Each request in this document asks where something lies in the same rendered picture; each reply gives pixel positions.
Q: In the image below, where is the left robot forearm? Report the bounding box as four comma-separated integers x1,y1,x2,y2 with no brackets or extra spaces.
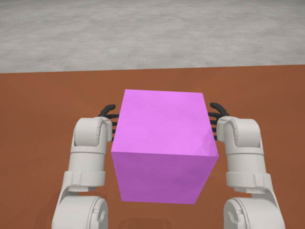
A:
51,117,112,229

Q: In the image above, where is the right robot forearm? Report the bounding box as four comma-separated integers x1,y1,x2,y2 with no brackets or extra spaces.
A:
216,116,285,227

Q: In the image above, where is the robot left upper arm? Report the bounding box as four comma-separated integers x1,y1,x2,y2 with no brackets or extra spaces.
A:
52,196,108,229

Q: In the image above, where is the left robot hand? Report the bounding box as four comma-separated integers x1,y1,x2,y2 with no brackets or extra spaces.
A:
98,104,120,141

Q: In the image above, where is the carton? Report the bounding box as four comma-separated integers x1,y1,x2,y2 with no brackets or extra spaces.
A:
111,89,219,204

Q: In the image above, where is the right robot hand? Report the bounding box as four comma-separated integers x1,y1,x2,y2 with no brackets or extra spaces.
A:
208,103,229,140

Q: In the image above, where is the robot right upper arm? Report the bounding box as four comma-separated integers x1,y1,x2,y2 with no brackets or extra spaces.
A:
224,197,285,229

